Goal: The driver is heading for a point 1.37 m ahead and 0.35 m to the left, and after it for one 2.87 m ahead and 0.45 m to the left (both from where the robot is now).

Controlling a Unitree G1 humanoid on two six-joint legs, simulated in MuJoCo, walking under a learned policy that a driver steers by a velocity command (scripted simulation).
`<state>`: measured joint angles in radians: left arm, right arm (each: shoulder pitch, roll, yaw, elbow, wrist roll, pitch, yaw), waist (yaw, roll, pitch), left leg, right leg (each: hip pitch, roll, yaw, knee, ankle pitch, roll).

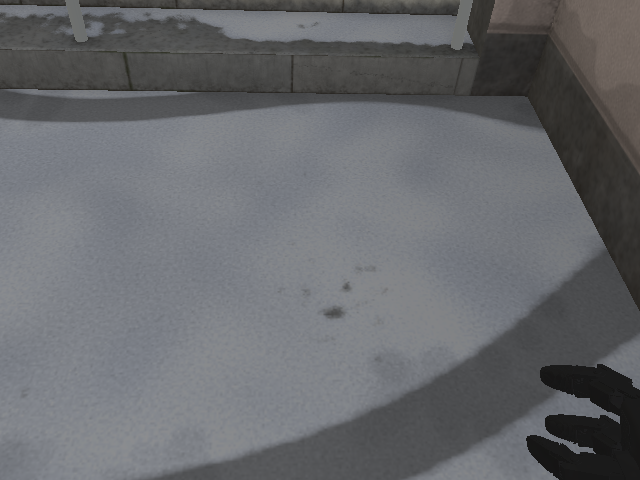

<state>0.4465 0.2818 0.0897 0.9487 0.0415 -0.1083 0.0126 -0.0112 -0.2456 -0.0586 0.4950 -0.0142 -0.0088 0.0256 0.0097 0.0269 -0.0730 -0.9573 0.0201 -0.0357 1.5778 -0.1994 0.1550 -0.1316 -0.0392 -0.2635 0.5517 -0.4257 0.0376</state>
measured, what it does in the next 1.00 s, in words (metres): walks ahead, turning left: left foot, then right foot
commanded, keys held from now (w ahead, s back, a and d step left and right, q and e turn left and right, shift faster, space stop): w+q+shift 0.28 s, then w+shift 0.72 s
